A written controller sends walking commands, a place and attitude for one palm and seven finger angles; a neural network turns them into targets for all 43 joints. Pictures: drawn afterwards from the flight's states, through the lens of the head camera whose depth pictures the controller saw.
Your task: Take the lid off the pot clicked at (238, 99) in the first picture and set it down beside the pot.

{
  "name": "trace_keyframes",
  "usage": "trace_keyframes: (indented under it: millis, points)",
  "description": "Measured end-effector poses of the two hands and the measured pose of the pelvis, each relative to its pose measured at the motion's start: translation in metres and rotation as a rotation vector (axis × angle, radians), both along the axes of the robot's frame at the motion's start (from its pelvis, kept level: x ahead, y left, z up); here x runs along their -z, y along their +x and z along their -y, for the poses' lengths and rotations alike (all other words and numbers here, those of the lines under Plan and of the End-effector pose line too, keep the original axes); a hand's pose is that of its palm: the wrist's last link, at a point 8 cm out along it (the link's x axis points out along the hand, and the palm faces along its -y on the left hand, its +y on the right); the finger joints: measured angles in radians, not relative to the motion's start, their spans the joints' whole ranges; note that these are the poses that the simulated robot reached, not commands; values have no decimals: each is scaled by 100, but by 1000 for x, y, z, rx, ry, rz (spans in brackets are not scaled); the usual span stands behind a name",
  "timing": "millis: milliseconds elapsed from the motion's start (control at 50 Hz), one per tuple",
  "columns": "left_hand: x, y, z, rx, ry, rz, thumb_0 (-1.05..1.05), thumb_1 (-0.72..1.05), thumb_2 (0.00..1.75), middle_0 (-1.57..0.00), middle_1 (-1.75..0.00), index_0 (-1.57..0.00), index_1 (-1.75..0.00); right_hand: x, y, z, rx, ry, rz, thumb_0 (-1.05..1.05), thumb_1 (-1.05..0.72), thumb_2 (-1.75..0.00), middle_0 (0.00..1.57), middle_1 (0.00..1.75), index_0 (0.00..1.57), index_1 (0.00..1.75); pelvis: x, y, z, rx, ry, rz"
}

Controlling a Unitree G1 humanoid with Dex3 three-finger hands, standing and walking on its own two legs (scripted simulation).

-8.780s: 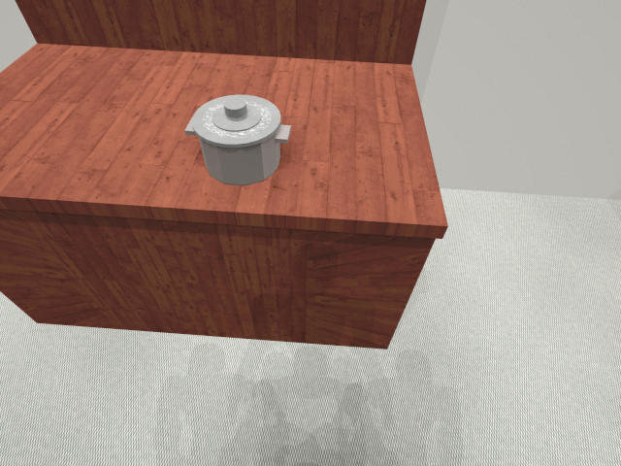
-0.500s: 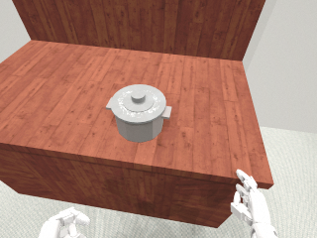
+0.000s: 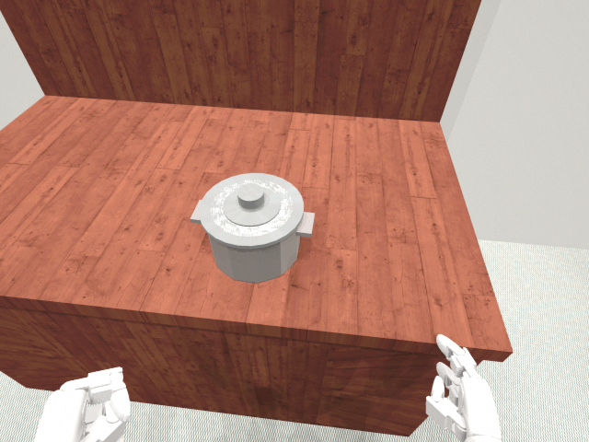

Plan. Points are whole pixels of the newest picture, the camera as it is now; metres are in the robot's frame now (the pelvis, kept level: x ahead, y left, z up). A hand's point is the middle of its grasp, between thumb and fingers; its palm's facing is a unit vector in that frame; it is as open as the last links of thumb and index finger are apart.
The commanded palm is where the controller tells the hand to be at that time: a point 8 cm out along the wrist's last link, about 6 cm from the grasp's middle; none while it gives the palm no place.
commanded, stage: raise the hand higher, near the body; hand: left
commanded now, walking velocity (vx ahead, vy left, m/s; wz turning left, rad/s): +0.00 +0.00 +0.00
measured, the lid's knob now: (250, 196) +0.49 +0.13 +0.06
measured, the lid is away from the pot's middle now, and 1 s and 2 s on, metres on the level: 0.00 0.00 0.00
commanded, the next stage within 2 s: reach forward and open the fingers in 0.46 s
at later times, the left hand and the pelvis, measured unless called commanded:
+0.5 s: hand (107, 364) +0.17 +0.22 +0.10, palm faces +0.32 -0.85 -0.42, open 3.1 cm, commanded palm +0.12 +0.26 +0.13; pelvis +0.00 -0.01 +0.01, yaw -1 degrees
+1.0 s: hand (91, 358) +0.18 +0.25 +0.09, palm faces -0.17 -0.12 -0.98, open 3.6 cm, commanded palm +0.18 +0.24 +0.16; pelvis -0.02 -0.01 +0.01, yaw +0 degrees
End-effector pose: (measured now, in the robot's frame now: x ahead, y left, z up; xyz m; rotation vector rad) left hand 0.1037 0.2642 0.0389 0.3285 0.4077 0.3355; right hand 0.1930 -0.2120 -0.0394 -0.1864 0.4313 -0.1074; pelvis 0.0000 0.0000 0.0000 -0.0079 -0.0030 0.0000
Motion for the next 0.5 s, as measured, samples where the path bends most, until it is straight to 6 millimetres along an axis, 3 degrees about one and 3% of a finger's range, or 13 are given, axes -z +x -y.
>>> trace_keyframes:
  millis: [500]
  points:
    - [-86,27,4,58,156,308,2,89,90,-130,-150,-130,-150,1,1,5,-25,23,5,2,-90,-90,20,30,23,32,-6,1,11,12,1,35]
